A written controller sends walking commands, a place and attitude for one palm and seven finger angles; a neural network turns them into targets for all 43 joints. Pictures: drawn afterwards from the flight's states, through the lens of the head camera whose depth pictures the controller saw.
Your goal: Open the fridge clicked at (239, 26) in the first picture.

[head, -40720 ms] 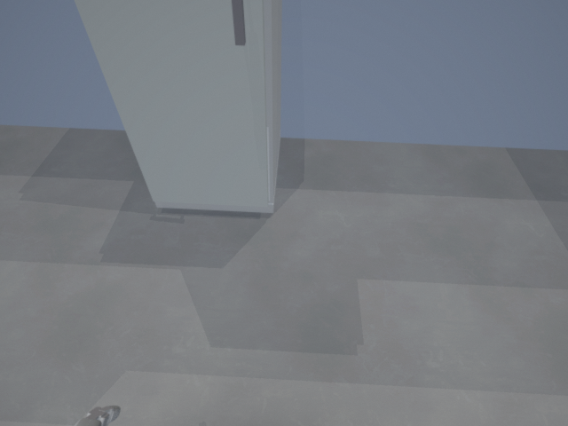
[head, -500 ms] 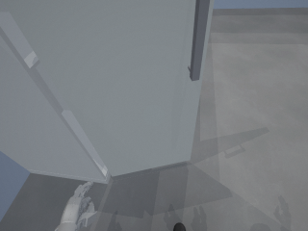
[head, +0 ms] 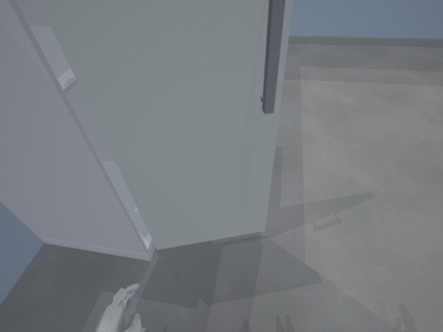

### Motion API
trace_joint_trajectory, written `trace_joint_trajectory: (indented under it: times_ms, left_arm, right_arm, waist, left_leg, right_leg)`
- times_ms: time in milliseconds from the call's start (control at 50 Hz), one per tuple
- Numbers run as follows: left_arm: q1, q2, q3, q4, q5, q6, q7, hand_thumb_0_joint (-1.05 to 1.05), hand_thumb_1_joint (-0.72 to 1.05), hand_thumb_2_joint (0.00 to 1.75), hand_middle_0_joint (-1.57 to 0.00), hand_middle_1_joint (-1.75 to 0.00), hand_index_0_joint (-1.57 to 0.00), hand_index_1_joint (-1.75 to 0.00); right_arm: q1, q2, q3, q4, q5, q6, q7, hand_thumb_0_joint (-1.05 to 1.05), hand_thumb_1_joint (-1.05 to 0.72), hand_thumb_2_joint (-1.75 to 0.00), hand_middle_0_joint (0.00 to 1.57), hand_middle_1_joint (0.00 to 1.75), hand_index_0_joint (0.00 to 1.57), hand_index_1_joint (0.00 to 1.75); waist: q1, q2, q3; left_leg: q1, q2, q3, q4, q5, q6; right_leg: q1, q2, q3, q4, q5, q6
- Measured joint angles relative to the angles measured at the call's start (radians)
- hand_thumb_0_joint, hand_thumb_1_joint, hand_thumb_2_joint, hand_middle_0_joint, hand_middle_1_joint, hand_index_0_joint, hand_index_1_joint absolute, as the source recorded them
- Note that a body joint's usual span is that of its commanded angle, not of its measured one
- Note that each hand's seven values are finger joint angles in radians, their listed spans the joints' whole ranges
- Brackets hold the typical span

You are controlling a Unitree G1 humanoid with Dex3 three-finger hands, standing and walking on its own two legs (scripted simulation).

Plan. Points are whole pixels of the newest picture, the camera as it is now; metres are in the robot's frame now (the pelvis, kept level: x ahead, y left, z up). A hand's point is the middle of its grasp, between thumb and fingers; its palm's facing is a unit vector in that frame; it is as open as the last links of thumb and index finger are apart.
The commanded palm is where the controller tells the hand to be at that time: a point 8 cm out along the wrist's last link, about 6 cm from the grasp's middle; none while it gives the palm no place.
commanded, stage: stop stepping back and stand still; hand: right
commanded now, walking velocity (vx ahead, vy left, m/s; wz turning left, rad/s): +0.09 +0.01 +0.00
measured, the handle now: (270, 44) +0.68 -0.08 +0.22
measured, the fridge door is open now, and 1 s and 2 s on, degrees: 70 70 70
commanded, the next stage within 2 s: let the arm hang, fingers relaxed in 0.76 s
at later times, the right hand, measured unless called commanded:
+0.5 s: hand out of the picture +0.22 -0.29 +0.16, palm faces +0.46 +0.74 -0.50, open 7.4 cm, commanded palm +0.16 -0.31 +0.17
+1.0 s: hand (388, 299) +0.21 -0.27 -0.04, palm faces +0.23 +0.88 -0.41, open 7.4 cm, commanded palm none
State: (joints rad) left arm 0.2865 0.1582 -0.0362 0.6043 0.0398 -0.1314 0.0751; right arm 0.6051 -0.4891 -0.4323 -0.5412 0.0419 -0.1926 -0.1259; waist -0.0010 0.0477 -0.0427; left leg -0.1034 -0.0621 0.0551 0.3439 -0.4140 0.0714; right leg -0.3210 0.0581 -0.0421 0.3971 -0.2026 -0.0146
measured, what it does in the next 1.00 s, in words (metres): steps on the spot: left foot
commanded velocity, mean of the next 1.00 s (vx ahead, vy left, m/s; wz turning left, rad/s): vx -0.02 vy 0.00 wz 0.00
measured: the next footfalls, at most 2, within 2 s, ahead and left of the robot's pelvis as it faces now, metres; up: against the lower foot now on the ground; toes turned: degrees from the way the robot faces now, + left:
left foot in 0.42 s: +0.07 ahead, +0.10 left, +0.00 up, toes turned +0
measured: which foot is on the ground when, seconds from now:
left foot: down 0.00-0.18, up 0.20-0.40, down 0.42-1.00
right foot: down 0.00-1.00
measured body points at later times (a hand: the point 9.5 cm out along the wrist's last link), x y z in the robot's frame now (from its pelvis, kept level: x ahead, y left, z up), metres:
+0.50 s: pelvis +0.03 -0.01 -0.01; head +0.04 -0.02 +0.44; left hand +0.19 +0.20 -0.10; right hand +0.19 -0.33 +0.19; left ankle +0.03 +0.10 -0.75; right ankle +0.05 -0.11 -0.75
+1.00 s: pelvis +0.02 -0.01 -0.02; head +0.02 +0.01 +0.43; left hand +0.20 +0.24 -0.12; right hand +0.19 -0.32 -0.01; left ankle +0.03 +0.10 -0.75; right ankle +0.05 -0.11 -0.75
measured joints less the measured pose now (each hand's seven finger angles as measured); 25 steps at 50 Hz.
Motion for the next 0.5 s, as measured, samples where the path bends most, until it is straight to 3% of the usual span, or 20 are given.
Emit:
trace_joint_trajectory:
  times_ms: [40, 100, 160, 200, 240, 280, 340, 420, 460, 500]
  left_arm:
    - [-0.029, 0.025, 0.014, 0.021, -0.003, 0.019, 0.003, 0.01, 0.90, 0.90, -0.21, -0.30, -0.20, -0.31]
    - [-0.029, 0.045, 0.030, 0.062, -0.022, 0.038, 0.002, 0.02, 0.90, 0.90, -0.21, -0.30, -0.20, -0.31]
    - [-0.009, 0.063, 0.033, 0.067, -0.030, 0.039, 0.010, 0.02, 0.90, 0.90, -0.21, -0.30, -0.20, -0.31]
    - [-0.018, 0.069, 0.038, 0.063, -0.029, 0.027, 0.016, 0.02, 0.90, 0.90, -0.21, -0.30, -0.20, -0.30]
    - [-0.038, 0.049, 0.038, 0.065, -0.022, 0.008, 0.015, 0.02, 0.90, 0.90, -0.21, -0.30, -0.20, -0.30]
    - [-0.037, 0.018, 0.030, 0.059, -0.015, -0.014, 0.003, 0.02, 0.90, 0.90, -0.20, -0.30, -0.20, -0.30]
    - [-0.018, -0.010, 0.009, 0.044, -0.010, -0.037, -0.015, 0.02, 0.90, 0.90, -0.20, -0.30, -0.20, -0.30]
    - [0.005, -0.022, -0.009, 0.022, -0.011, -0.037, -0.018, 0.02, 0.90, 0.90, -0.21, -0.30, -0.20, -0.30]
    - [-0.013, -0.016, -0.011, 0.033, -0.012, -0.032, -0.012, 0.02, 0.90, 0.90, -0.21, -0.30, -0.20, -0.31]
    - [-0.034, -0.004, -0.009, 0.049, -0.017, -0.029, -0.005, 0.02, 0.90, 0.90, -0.21, -0.30, -0.20, -0.31]
  right_arm:
    - [-0.035, 0.011, 0.002, 0.028, 0.009, 0.007, 0.002, 0.01, -0.89, -0.89, 0.21, 0.30, 0.21, 0.30]
    - [-0.093, 0.055, 0.020, 0.085, 0.011, 0.015, -0.005, 0.01, -0.89, -0.89, 0.21, 0.30, 0.21, 0.30]
    - [-0.145, 0.115, 0.044, 0.118, 0.004, 0.031, -0.019, 0.01, -0.89, -0.89, 0.21, 0.30, 0.21, 0.30]
    - [-0.176, 0.139, 0.051, 0.117, 0.001, 0.036, -0.026, 0.01, -0.89, -0.89, 0.21, 0.30, 0.21, 0.30]
    - [-0.179, 0.133, 0.042, 0.105, 0.001, 0.036, -0.025, 0.01, -0.89, -0.90, 0.21, 0.30, 0.21, 0.30]
    - [-0.155, 0.104, 0.030, 0.070, -0.002, 0.031, -0.020, 0.01, -0.89, -0.90, 0.21, 0.30, 0.21, 0.30]
    - [-0.085, 0.061, 0.007, 0.005, -0.009, -0.001, -0.015, 0.01, -0.89, -0.89, 0.21, 0.30, 0.21, 0.30]
    - [-0.028, 0.014, -0.030, -0.004, -0.014, -0.044, -0.012, 0.01, -0.89, -0.89, 0.21, 0.30, 0.21, 0.30]
    - [-0.047, 0.020, -0.034, 0.038, -0.011, -0.052, -0.010, 0.01, -0.89, -0.89, 0.21, 0.30, 0.21, 0.30]
    - [-0.079, 0.047, -0.018, 0.089, -0.009, -0.041, -0.008, 0.01, -0.89, -0.89, 0.21, 0.30, 0.21, 0.30]
  waist:
    - [-0.021, -0.031, 0.018]
    - [-0.036, -0.038, 0.010]
    - [-0.029, -0.023, 0.002]
    - [-0.016, -0.005, 0.027]
    - [-0.002, 0.019, 0.053]
    - [0.018, 0.034, 0.064]
    - [0.022, 0.017, 0.064]
    - [0.004, -0.011, 0.054]
    - [-0.011, -0.023, 0.064]
    - [-0.020, -0.043, 0.068]
  left_leg:
    - [-0.024, -0.006, 0.004, 0.030, 0.141, 0.010]
    - [-0.036, -0.004, 0.009, 0.111, 0.128, -0.010]
    - [-0.051, 0.012, 0.020, 0.204, 0.053, -0.027]
    - [-0.088, 0.031, 0.006, 0.315, -0.018, -0.037]
    - [-0.151, 0.026, -0.042, 0.457, -0.072, -0.043]
    - [-0.197, 0.021, -0.053, 0.519, -0.056, -0.046]
    - [-0.194, 0.024, -0.022, 0.399, -0.024, -0.052]
    - [-0.098, 0.039, -0.009, 0.118, 0.083, -0.055]
    - [-0.090, 0.042, -0.016, 0.085, 0.197, -0.057]
    - [-0.087, 0.038, -0.016, 0.089, 0.190, -0.055]
  right_leg:
    - [-0.066, -0.020, -0.007, 0.169, -0.067, 0.012]
    - [-0.099, -0.050, 0.006, 0.362, -0.145, 0.007]
    - [-0.026, -0.087, 0.006, 0.275, -0.168, -0.009]
    - [-0.021, -0.070, -0.005, 0.264, -0.069, -0.026]
    - [-0.009, -0.051, -0.018, 0.259, -0.064, -0.041]
    - [0.016, -0.041, -0.009, 0.200, -0.045, -0.043]
    - [0.049, -0.056, 0.008, 0.108, -0.002, -0.032]
    - [0.051, -0.060, 0.014, 0.087, -0.003, -0.021]
    - [0.050, -0.059, 0.008, 0.099, -0.018, -0.017]
    - [0.059, -0.062, 0.009, 0.092, -0.021, -0.014]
